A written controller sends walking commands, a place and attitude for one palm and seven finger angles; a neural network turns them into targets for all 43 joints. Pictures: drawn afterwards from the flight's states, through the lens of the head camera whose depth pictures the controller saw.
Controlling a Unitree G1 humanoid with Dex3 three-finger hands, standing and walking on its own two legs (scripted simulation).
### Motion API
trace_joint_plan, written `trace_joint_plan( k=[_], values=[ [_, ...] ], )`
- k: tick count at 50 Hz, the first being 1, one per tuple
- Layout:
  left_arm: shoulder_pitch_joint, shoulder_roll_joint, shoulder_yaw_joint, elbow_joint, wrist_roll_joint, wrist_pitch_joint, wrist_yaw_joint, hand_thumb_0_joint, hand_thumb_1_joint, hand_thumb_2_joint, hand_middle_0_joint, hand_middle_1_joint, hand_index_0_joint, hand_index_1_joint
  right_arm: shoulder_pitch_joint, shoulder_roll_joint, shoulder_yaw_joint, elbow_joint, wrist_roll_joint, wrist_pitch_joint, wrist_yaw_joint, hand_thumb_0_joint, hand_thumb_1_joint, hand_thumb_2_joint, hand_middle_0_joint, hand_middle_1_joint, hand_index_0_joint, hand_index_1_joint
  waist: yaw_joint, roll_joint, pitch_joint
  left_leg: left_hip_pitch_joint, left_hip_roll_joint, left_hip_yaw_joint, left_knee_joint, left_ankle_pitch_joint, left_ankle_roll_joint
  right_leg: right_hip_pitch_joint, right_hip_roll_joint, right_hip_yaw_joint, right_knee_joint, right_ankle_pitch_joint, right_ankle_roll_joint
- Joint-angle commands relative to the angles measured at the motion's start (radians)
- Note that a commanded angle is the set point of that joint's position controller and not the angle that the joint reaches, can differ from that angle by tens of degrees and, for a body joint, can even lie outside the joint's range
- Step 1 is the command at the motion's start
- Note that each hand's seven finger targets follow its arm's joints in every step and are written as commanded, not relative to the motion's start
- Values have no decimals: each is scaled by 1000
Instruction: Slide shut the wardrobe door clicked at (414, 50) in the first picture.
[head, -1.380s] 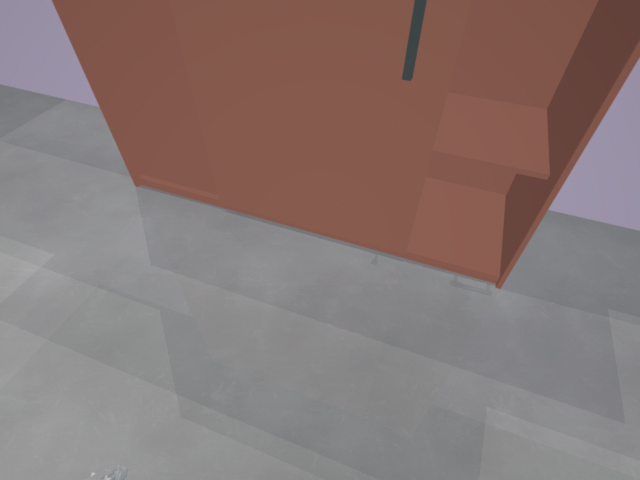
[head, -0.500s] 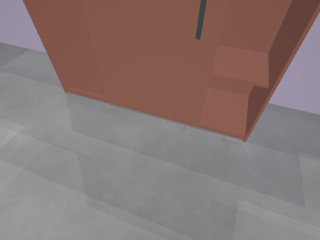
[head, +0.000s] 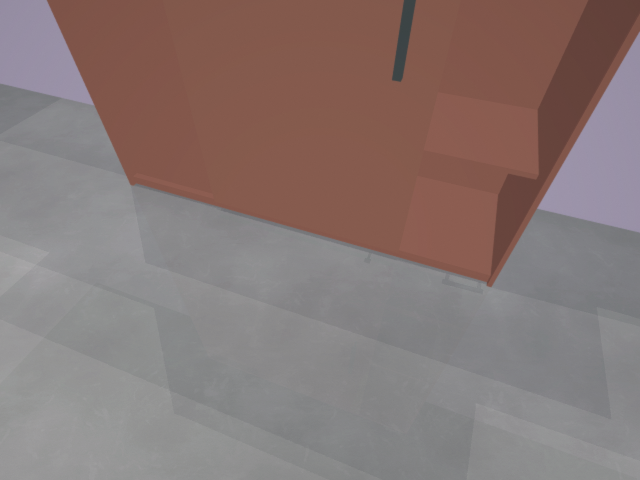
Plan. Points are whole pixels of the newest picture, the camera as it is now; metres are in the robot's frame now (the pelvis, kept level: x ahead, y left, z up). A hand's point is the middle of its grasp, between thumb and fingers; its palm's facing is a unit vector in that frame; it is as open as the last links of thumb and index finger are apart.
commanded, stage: look at it before walking up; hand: left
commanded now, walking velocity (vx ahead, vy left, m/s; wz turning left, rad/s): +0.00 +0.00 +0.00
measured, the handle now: (409, 9) +1.10 -0.15 +0.17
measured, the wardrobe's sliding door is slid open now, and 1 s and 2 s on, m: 0.37 0.37 0.37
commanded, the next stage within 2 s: walk to a spot facing it in 0.06 s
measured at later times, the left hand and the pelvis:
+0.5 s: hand out of the picture +0.02 +0.20 -0.19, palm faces +0.00 -0.99 -0.17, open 7.4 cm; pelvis +0.05 +0.01 -0.02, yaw -3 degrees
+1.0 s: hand (260, 358) +0.35 +0.13 -0.19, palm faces -0.18 -0.96 -0.22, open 7.4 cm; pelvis +0.23 -0.04 -0.02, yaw -11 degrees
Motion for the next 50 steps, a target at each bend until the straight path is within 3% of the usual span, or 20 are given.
trace_joint_plan(
  k=[1,8,9,14,23,24,25,26,27,28,29,33,36,40,41,42,43,44,46,50],
  values=[
    [-41,212,48,-60,3,-29,19,0,900,900,-200,-300,-200,-300,-46,-206,-44,-64,2,-27,-12,0,-900,-900,200,300,200,300,-5,-11,-75,23,118,-94,-53,154,31,11,-118,98,-66,151,-33],
    [-44,213,47,-56,4,-25,17,0,900,900,-200,-300,-200,-300,-46,-206,-43,-60,1,-24,-11,0,-900,-900,200,300,200,300,-4,-9,-39,3,115,-98,-73,91,29,-11,-114,98,-85,72,-29],
    [-3,132,32,-36,2,-16,20,0,900,900,-200,-300,-200,-300,-13,-127,-24,-44,-4,-18,-9,0,-900,-900,200,300,200,300,-4,-8,-68,16,112,-84,-63,59,20,2,-111,99,-83,27,-20],
    [104,89,39,-34,16,10,2,0,900,900,-200,-300,-200,-300,72,-82,-28,-42,-18,2,1,0,-900,-900,200,300,200,300,6,-33,74,-129,93,-68,-31,-389,30,-123,-78,146,-65,-400,-47],
    [233,64,81,-40,13,-27,7,0,900,900,-200,-300,-200,-300,189,21,-40,-71,-5,-48,-5,0,-900,-900,200,300,200,300,-16,-130,94,-174,49,75,221,-244,22,-117,-178,325,-35,-256,-172],
    [215,46,83,-42,12,-29,8,0,900,900,-200,-300,-200,-300,240,31,-39,-53,-4,-57,-8,0,-900,-900,200,300,200,300,-42,-86,86,-77,59,57,145,-209,30,-168,-140,267,45,-166,-156],
    [177,6,78,-55,9,-31,4,0,900,900,-200,-300,-200,-300,345,5,-48,-14,-8,-67,-14,0,-900,-900,200,300,200,300,-90,72,68,105,136,-76,28,-121,76,-302,-35,145,269,-60,-109],
    [113,-56,68,-89,6,-39,0,0,900,900,-200,-300,-200,-300,494,-74,-75,38,-19,-74,-23,0,-900,-900,200,300,200,300,-137,330,61,277,333,-339,-87,55,159,-523,62,-45,590,-157,-52],
    [22,-48,66,-127,13,-51,8,0,900,900,-200,-300,-200,-300,560,-27,-61,65,-20,-74,-36,0,-900,-900,200,300,200,300,-149,246,141,321,418,-402,-107,314,198,-670,16,-10,727,-312,-50],
    [12,-55,71,-123,13,-51,4,0,900,900,-200,-300,-200,-300,547,16,-48,60,-18,-76,-42,0,-900,-900,200,300,200,300,-125,99,160,307,425,-331,-79,437,221,-694,-36,14,788,-283,-53],
    [15,-80,71,-115,12,-46,-3,0,900,900,-200,-300,-200,-300,501,26,-47,41,-19,-80,-44,0,-900,-900,200,300,200,300,-97,50,171,264,406,-259,-88,424,217,-684,-67,9,808,-259,-51],
    [-1,-139,66,-135,15,-21,-31,0,900,900,-200,-300,-200,-300,431,68,-45,36,-15,-96,-47,0,-900,-900,200,300,200,300,-36,111,191,165,298,-25,-181,309,157,-612,-90,-73,637,-121,-40],
    [-35,-163,61,-145,9,-24,-36,0,900,900,-200,-300,-200,-300,435,68,-44,53,-15,-94,-47,0,-900,-900,200,300,200,300,-27,116,161,108,247,91,-173,486,130,-386,-30,-176,366,-39,-60],
    [232,-101,83,-56,21,-30,-19,0,900,900,-200,-300,-200,-300,382,19,-61,56,-3,-82,-46,0,-900,-900,200,300,200,300,102,122,-7,98,240,182,174,801,94,-7,41,-200,243,46,-115],
    [365,-51,97,-19,26,-41,-11,0,900,900,-200,-300,-200,-300,372,28,-60,46,2,-81,-38,0,-900,-900,200,300,200,300,164,74,-80,-18,207,190,385,661,62,201,18,-161,172,99,-128],
    [446,54,120,0,29,-54,5,0,900,900,-200,-300,-200,-300,415,97,-52,37,16,-81,-24,0,-900,-900,200,300,200,300,177,-116,-176,-263,124,196,733,174,31,403,-235,141,118,88,-224],
    [471,115,132,5,9,-54,11,0,900,900,-200,-300,-200,-300,415,139,-53,3,18,-82,-30,0,-900,-900,200,300,200,300,141,-201,-238,-423,23,121,1053,-376,18,431,-461,530,-13,197,-336],
    [384,111,131,-23,-3,-48,14,0,900,900,-200,-300,-200,-300,335,123,-57,-18,16,-72,-25,0,-900,-900,200,300,200,300,136,-133,-180,-451,87,19,1099,-321,35,280,-449,500,-82,20,-333],
    [188,7,101,-70,4,-46,26,0,900,900,-200,-300,-200,-300,279,138,-64,-29,-8,-49,-16,0,-900,-900,200,300,200,300,45,-34,15,-442,163,-10,1035,-195,34,-53,-384,322,-144,-185,-257],
    [83,-43,74,-96,19,-53,30,0,900,900,-200,-300,-200,-300,379,183,-50,-13,-16,-1,-13,0,-900,-900,200,300,200,300,-67,-93,28,-266,163,54,731,-156,-17,-308,-263,46,-163,54,-188]
  ],
)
